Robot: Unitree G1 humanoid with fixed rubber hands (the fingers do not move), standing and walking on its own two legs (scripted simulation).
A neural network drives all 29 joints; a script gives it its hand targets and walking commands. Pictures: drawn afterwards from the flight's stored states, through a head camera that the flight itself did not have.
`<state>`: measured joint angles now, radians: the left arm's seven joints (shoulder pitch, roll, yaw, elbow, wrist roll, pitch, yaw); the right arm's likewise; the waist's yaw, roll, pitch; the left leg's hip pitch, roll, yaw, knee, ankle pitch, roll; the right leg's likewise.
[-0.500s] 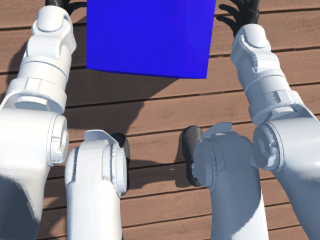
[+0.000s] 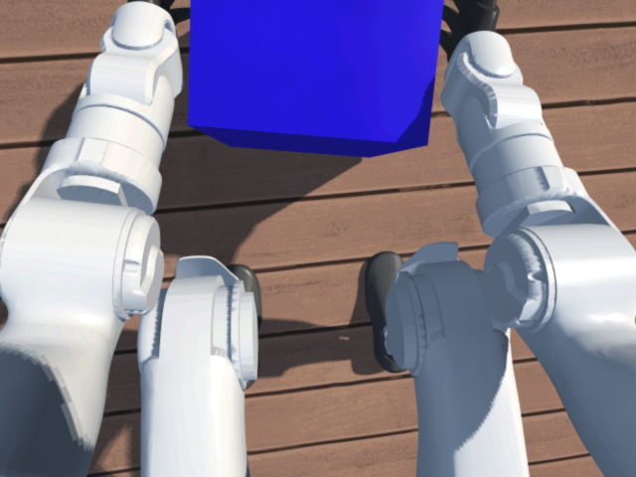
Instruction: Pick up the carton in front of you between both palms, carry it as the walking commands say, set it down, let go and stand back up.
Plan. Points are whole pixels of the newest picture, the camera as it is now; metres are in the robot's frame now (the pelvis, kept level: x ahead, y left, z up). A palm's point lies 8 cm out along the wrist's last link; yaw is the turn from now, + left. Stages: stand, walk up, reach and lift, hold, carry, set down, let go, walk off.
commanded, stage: reach and lift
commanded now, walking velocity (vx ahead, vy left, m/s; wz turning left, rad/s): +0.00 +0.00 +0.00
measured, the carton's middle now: (310, 57) +0.53 +0.01 -0.24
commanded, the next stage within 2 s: none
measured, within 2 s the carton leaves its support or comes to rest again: leaves its support in 0.02 s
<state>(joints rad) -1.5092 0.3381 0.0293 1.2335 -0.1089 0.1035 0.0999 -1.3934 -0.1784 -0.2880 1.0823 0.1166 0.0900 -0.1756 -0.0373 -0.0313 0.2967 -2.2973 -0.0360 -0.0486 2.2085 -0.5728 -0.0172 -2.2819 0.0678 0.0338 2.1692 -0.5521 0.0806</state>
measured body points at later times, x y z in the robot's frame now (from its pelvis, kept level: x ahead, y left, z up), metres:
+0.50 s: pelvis -0.01 -0.01 +0.09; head +0.26 +0.03 +0.45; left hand +0.51 +0.17 +0.01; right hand +0.50 -0.14 +0.02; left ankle +0.11 +0.12 -0.33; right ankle +0.12 -0.14 -0.33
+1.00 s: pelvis +0.03 -0.01 +0.21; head +0.22 +0.02 +0.62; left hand +0.47 +0.17 +0.16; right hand +0.48 -0.14 +0.16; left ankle +0.11 +0.12 -0.33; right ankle +0.12 -0.14 -0.33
